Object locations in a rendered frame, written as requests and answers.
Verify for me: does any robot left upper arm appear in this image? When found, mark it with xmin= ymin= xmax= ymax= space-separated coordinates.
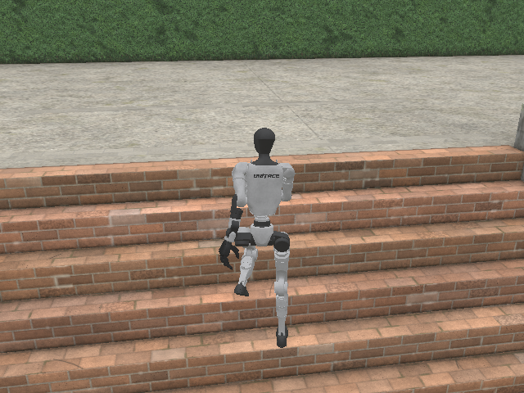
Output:
xmin=232 ymin=162 xmax=248 ymax=207

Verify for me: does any robot left hand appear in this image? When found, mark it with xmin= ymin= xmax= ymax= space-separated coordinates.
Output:
xmin=219 ymin=240 xmax=239 ymax=270

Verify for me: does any humanoid robot torso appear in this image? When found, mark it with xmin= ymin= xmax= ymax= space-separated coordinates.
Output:
xmin=244 ymin=159 xmax=283 ymax=246

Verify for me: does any left robot shin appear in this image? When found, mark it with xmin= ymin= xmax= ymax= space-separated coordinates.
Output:
xmin=238 ymin=248 xmax=255 ymax=287

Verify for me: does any robot left forearm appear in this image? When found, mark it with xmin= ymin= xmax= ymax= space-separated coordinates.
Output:
xmin=224 ymin=194 xmax=243 ymax=242

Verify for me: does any robot right upper arm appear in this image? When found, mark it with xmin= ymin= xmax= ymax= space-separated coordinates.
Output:
xmin=279 ymin=163 xmax=296 ymax=201

